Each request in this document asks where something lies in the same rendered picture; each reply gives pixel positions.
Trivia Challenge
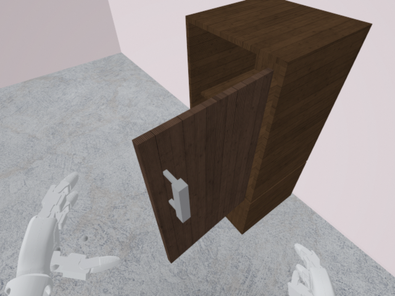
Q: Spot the right robot hand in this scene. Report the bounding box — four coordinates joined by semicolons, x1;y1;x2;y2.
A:
288;243;336;296

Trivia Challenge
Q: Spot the left robot forearm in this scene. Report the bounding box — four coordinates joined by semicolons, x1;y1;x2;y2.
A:
4;274;53;296

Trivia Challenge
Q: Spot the left robot hand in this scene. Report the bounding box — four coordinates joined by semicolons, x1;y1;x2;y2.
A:
16;172;121;280

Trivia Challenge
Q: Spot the handle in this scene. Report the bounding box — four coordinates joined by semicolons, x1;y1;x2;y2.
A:
163;170;191;223

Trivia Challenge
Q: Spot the cupboard door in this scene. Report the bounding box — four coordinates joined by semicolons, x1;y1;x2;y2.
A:
132;68;274;264

